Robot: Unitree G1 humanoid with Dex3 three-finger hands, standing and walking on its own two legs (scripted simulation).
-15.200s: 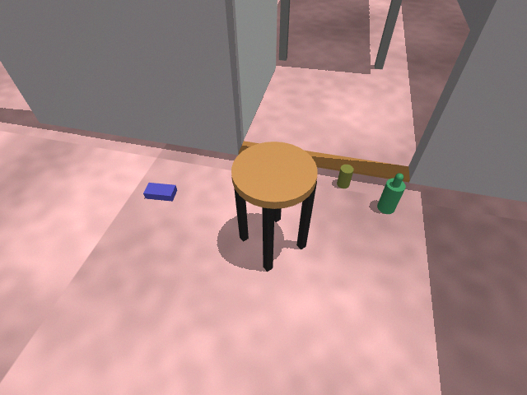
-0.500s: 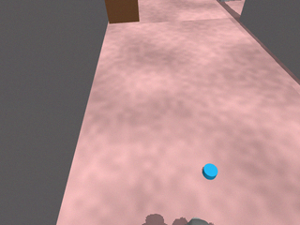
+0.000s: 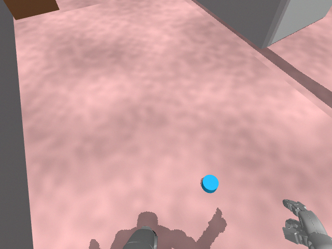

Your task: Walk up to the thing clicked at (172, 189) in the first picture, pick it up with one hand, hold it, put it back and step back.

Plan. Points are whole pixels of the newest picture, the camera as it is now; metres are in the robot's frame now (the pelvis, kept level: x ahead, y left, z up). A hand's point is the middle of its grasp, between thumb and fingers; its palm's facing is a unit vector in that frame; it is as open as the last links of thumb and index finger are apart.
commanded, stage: walk up
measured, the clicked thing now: out of the picture -0.08 -1.45 -0.73
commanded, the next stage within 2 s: none
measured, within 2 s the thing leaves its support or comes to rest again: neither
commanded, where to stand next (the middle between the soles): +0.04 -0.01 m, yaw -103 degrees
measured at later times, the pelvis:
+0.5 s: pelvis -0.02 +0.10 +0.00, yaw -30 degrees
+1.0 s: pelvis +0.00 +0.11 +0.03, yaw -55 degrees
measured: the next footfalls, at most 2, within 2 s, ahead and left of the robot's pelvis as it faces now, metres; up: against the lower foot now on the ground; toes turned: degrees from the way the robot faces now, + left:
right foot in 0.52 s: -0.05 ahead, -0.05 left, +0.00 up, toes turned -36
left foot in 0.82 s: +0.08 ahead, +0.12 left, +0.00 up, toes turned -46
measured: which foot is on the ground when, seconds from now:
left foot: down 0.00-0.54, up 0.56-0.80, down 0.82-1.00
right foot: down 0.00-0.02, up 0.04-0.50, down 0.52-0.84, up 0.86-1.00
